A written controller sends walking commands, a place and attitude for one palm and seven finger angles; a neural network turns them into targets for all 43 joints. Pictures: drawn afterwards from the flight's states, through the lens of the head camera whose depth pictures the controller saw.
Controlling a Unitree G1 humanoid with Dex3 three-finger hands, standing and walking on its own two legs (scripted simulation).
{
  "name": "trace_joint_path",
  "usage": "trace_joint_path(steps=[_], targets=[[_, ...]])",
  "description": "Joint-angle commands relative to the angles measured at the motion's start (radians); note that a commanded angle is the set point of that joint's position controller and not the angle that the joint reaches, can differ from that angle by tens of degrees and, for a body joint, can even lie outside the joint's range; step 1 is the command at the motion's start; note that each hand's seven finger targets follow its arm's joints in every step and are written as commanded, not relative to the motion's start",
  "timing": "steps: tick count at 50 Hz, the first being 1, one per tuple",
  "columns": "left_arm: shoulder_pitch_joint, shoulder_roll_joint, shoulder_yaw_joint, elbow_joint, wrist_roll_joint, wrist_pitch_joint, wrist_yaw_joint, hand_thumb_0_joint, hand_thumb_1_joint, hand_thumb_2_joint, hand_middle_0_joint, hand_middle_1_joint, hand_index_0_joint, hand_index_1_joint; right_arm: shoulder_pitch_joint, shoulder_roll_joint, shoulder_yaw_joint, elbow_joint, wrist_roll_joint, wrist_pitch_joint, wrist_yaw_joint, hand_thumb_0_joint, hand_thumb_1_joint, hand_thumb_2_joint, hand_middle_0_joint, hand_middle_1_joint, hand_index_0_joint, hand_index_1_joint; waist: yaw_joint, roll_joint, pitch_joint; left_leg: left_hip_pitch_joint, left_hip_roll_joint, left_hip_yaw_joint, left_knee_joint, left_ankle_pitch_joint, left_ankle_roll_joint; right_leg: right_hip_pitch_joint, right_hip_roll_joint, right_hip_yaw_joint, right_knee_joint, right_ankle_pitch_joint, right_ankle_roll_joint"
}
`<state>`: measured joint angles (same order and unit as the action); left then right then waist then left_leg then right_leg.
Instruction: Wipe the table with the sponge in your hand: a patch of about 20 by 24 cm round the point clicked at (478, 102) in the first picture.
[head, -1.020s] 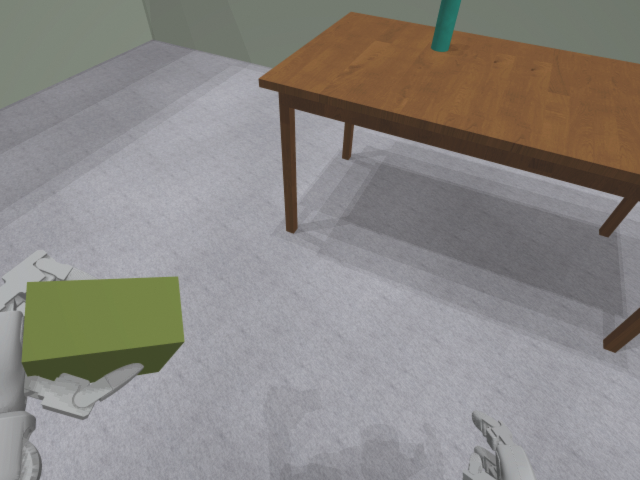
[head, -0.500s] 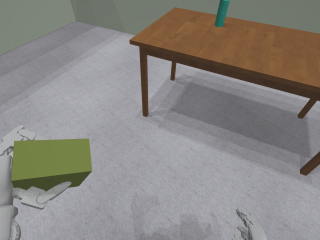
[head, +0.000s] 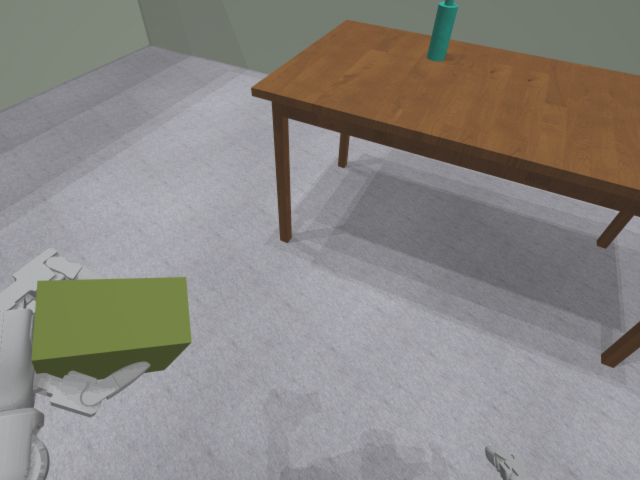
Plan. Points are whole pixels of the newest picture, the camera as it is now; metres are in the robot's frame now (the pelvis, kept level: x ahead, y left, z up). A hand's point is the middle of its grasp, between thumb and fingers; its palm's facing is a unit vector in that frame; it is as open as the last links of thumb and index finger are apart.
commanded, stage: walk to a spot facing it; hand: left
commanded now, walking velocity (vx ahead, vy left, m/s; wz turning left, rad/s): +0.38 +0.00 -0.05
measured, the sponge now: (133, 331) +0.22 +0.20 +0.14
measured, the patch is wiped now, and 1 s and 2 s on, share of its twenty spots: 0.00 0.00 0.00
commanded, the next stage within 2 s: turn to face it in 1.00 s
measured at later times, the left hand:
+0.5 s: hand (210, 202) +0.39 +0.16 +0.16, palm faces +0.33 -0.78 -0.53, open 10.2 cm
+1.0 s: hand (229, 150) +0.49 +0.16 +0.18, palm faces +0.49 -0.74 -0.47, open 10.2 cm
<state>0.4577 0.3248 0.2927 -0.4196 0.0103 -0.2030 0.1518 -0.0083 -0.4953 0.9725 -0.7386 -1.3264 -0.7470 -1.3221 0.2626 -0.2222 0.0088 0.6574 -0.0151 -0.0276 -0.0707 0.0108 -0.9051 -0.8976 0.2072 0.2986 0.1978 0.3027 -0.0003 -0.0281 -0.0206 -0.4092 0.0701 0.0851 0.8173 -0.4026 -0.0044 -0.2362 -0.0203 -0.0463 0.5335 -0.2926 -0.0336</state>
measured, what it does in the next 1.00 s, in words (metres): walks ahead: left foot, then right foot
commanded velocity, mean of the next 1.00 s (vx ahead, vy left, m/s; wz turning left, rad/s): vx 0.26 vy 0.00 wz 0.30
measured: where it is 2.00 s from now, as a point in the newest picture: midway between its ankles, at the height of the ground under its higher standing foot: (365, 464)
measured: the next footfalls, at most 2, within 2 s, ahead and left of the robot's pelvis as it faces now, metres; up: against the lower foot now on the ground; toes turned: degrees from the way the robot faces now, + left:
left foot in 0.08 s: +0.10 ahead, +0.14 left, +0.00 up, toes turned +8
right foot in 0.46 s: +0.26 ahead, -0.14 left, +0.00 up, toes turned -16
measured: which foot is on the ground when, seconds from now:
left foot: up 0.00-0.06, down 0.08-0.46, up 0.48-1.00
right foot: down 0.00-0.10, up 0.12-0.44, down 0.46-1.00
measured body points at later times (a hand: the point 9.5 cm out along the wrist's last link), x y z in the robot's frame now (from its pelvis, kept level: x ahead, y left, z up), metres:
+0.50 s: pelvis +0.15 -0.05 -0.02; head +0.18 -0.08 +0.43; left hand +0.37 +0.21 +0.19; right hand +0.28 -0.27 -0.14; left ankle +0.06 +0.13 -0.71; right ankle +0.23 -0.13 -0.74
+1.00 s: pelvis +0.30 -0.09 +0.00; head +0.33 -0.10 +0.45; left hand +0.45 +0.20 +0.20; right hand +0.47 -0.33 -0.10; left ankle +0.39 +0.04 -0.70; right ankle +0.23 -0.13 -0.74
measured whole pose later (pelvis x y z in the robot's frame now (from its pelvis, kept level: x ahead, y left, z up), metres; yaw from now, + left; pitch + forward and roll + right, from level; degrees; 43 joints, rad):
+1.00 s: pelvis +0.30 -0.09 +0.00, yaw +5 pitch +0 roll +4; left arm 0.51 0.37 0.38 -0.55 -0.01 -0.22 0.18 -0.01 -0.50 0.98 -0.74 -1.33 -0.75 -1.33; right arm 0.24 -0.22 -0.04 0.56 -0.01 -0.01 -0.07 0.01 -0.91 -0.90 0.20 0.30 0.19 0.30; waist 0.02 -0.05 0.07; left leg -0.49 0.06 0.24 0.70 -0.25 -0.02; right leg -0.11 -0.10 -0.34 0.54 -0.44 -0.06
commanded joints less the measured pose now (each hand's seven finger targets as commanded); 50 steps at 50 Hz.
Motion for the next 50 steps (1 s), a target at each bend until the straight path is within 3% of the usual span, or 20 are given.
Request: trace_joint_path(steps=[1,3,4,5,6,7,10,14,19,21,22,23,24,25,27,30,36,42,47,50], targets=[[-0.108,0.214,0.165,-0.290,-0.023,-0.073,0.036,0.000,0.100,1.300,-1.200,-1.600,-1.200,-1.600,-0.139,-0.064,-0.029,-0.200,-0.001,-0.067,-0.015,0.000,-0.900,-0.900,0.200,0.300,0.200,0.300,0.001,-0.037,-0.070,0.153,-0.034,0.083,-0.288,0.121,0.002,0.011,-0.172,0.175,-0.176,-0.097,-0.116],[-0.093,0.201,0.163,-0.331,-0.031,-0.080,0.040,0.000,0.100,1.300,-1.200,-1.600,-1.200,-1.600,-0.101,-0.086,-0.045,-0.208,0.005,-0.079,-0.029,0.000,-0.900,-0.900,0.200,0.300,0.200,0.300,-0.015,0.103,-0.124,0.356,0.010,0.028,-0.417,0.145,0.030,-0.042,-0.095,0.116,0.056,0.022,-0.056],[-0.037,0.166,0.148,-0.322,-0.036,-0.078,0.039,0.000,0.100,1.300,-1.200,-1.600,-1.200,-1.600,-0.104,-0.114,-0.059,-0.221,0.009,-0.081,-0.031,0.000,-0.900,-0.900,0.200,0.300,0.200,0.300,-0.019,0.291,-0.137,0.507,0.183,-0.215,-0.479,0.088,0.097,-0.230,-0.012,0.038,0.267,-0.044,-0.002],[-0.076,0.167,0.129,-0.383,-0.032,-0.088,0.045,0.000,0.100,1.300,-1.200,-1.600,-1.200,-1.600,-0.107,-0.105,-0.051,-0.226,0.015,-0.080,-0.019,0.000,-0.900,-0.900,0.200,0.300,0.200,0.300,-0.024,0.375,-0.113,0.568,0.354,-0.472,-0.532,0.221,0.192,-0.404,0.034,-0.020,0.485,-0.284,0.030],[-0.092,0.212,0.156,-0.319,-0.016,-0.090,0.040,0.000,0.100,1.300,-1.200,-1.600,-1.200,-1.600,-0.122,-0.096,-0.048,-0.204,0.012,-0.088,-0.012,0.000,-0.900,-0.900,0.200,0.300,0.200,0.300,-0.024,0.290,-0.065,0.471,0.394,-0.510,-0.581,0.102,0.221,-0.447,-0.007,0.033,0.610,-0.272,0.022],[-0.092,0.210,0.158,-0.304,-0.014,-0.081,0.035,0.000,0.100,1.300,-1.200,-1.600,-1.200,-1.600,-0.124,-0.089,-0.044,-0.192,0.003,-0.092,-0.010,0.000,-0.900,-0.900,0.200,0.300,0.200,0.300,-0.029,0.284,-0.024,0.407,0.394,-0.493,-0.591,0.067,0.230,-0.474,-0.054,0.053,0.643,-0.228,0.028],[-0.108,0.167,0.113,-0.335,-0.010,-0.065,0.026,0.000,0.100,1.300,-1.200,-1.600,-1.200,-1.600,-0.104,-0.096,-0.057,-0.173,0.016,-0.104,-0.002,0.000,-0.900,-0.900,0.200,0.300,0.200,0.300,-0.015,0.212,0.005,0.409,0.323,-0.270,-0.546,0.217,0.197,-0.508,-0.082,0.006,0.602,-0.130,0.052],[-0.051,0.173,0.137,-0.324,-0.010,-0.045,0.017,0.000,0.100,1.300,-1.200,-1.600,-1.200,-1.600,-0.095,-0.090,-0.054,-0.182,0.015,-0.108,0.001,0.000,-0.900,-0.900,0.200,0.300,0.200,0.300,-0.008,0.264,-0.003,0.357,0.244,-0.051,-0.549,0.308,0.137,-0.391,-0.069,-0.091,0.403,-0.022,0.060],[-0.071,0.214,0.184,-0.277,-0.023,-0.047,0.010,0.000,0.100,1.300,-1.200,-1.600,-1.200,-1.600,-0.120,-0.083,-0.049,-0.187,0.006,-0.111,-0.005,0.000,-0.900,-0.900,0.200,0.300,0.200,0.300,-0.007,0.269,-0.002,0.306,0.245,0.034,-0.475,0.399,0.122,-0.180,-0.015,-0.184,0.125,0.024,0.055],[-0.058,0.216,0.196,-0.248,-0.027,-0.042,0.009,0.000,0.100,1.300,-1.200,-1.600,-1.200,-1.600,-0.128,-0.076,-0.049,-0.181,0.011,-0.098,-0.006,0.000,-0.900,-0.900,0.200,0.300,0.200,0.300,0.013,0.202,-0.074,0.233,0.209,0.071,-0.258,0.414,0.105,0.066,0.025,-0.217,0.009,0.076,0.044],[-0.053,0.219,0.195,-0.249,-0.024,-0.032,0.009,0.000,0.100,1.300,-1.200,-1.600,-1.200,-1.600,-0.129,-0.066,-0.052,-0.179,0.018,-0.093,-0.003,0.000,-0.900,-0.900,0.200,0.300,0.200,0.300,0.026,0.103,-0.120,0.173,0.159,0.098,-0.066,0.370,0.085,0.186,-0.004,-0.157,-0.029,0.077,0.027],[-0.074,0.249,0.207,-0.259,-0.014,-0.027,0.012,0.000,0.100,1.300,-1.200,-1.600,-1.200,-1.600,-0.125,-0.043,-0.054,-0.183,0.025,-0.085,0.003,0.000,-0.900,-0.900,0.200,0.300,0.200,0.300,0.024,-0.139,-0.174,-0.007,0.072,0.129,0.231,0.187,0.054,0.314,-0.196,0.123,-0.089,0.066,-0.050],[-0.026,0.273,0.244,-0.229,-0.018,-0.024,0.017,0.000,0.100,1.300,-1.200,-1.600,-1.200,-1.600,-0.148,-0.039,-0.047,-0.205,0.019,-0.083,0.004,0.000,-0.900,-0.900,0.200,0.300,0.200,0.300,0.029,-0.283,-0.187,-0.235,-0.048,0.027,0.460,-0.154,0.032,0.376,-0.383,0.527,-0.184,0.166,-0.141],[-0.082,0.284,0.263,-0.264,-0.031,-0.039,0.018,0.000,0.100,1.300,-1.200,-1.600,-1.200,-1.600,-0.165,-0.057,-0.045,-0.202,0.012,-0.080,0.011,0.000,-0.900,-0.900,0.200,0.300,0.200,0.300,0.021,-0.205,-0.167,-0.261,-0.010,-0.098,0.555,-0.125,0.025,0.317,-0.437,0.557,-0.246,0.046,-0.144],[0.010,0.284,0.273,-0.254,-0.038,-0.061,0.006,0.000,0.100,1.300,-1.200,-1.600,-1.200,-1.600,-0.160,-0.066,-0.056,-0.167,0.016,-0.064,0.023,0.000,-0.900,-0.900,0.200,0.300,0.200,0.300,0.011,-0.095,-0.107,-0.291,0.035,-0.135,0.624,0.008,0.001,0.222,-0.406,0.452,-0.257,-0.055,-0.108],[0.033,0.270,0.274,-0.307,-0.029,-0.086,0.006,0.000,0.100,1.300,-1.200,-1.600,-1.200,-1.600,-0.182,-0.060,-0.052,-0.160,0.013,-0.025,0.026,0.000,-0.900,-0.900,0.200,0.300,0.200,0.300,-0.006,-0.020,-0.106,-0.311,0.051,-0.106,0.626,0.113,-0.029,0.174,-0.343,0.161,-0.222,0.150,-0.085],[0.049,0.245,0.256,-0.277,-0.039,-0.086,0.014,0.000,0.100,1.300,-1.200,-1.600,-1.200,-1.600,-0.137,-0.082,-0.079,-0.179,0.009,-0.019,0.027,0.000,-0.900,-0.900,0.200,0.300,0.200,0.300,-0.016,-0.020,-0.052,-0.346,0.068,-0.045,0.369,0.211,-0.034,0.183,-0.322,-0.042,-0.220,0.419,-0.045],[0.052,0.229,0.238,-0.262,-0.034,-0.075,0.027,0.000,0.100,1.300,-1.200,-1.600,-1.200,-1.600,-0.103,-0.070,-0.077,-0.227,0.014,-0.030,0.018,0.000,-0.900,-0.900,0.200,0.300,0.200,0.300,0.019,-0.113,-0.014,-0.272,0.049,0.092,0.040,0.188,-0.023,0.250,-0.330,-0.109,-0.177,0.685,-0.035],[-0.010,0.236,0.219,-0.331,-0.028,-0.069,0.055,0.000,0.100,1.300,-1.200,-1.600,-1.200,-1.600,-0.088,-0.058,-0.064,-0.248,0.011,-0.037,-0.002,0.000,-0.900,-0.900,0.200,0.300,0.200,0.300,0.032,-0.116,-0.044,-0.155,-0.015,0.177,-0.110,0.148,-0.009,0.283,-0.342,-0.146,-0.066,0.882,-0.030],[-0.076,0.250,0.200,-0.384,-0.035,-0.068,0.068,0.000,0.100,1.300,-1.200,-1.600,-1.200,-1.600,-0.084,-0.046,-0.056,-0.258,0.008,-0.046,-0.015,0.000,-0.900,-0.900,0.200,0.300,0.200,0.300,0.003,-0.087,-0.122,0.046,-0.096,0.215,-0.236,0.172,0.007,0.229,-0.332,-0.187,0.164,0.979,-0.009]])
